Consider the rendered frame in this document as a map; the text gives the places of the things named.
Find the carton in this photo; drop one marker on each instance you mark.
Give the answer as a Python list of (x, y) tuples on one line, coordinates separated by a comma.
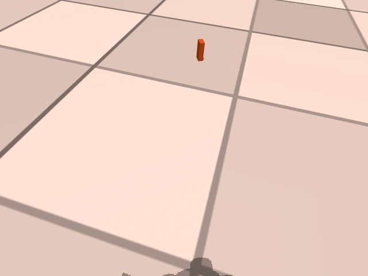
[(200, 49)]

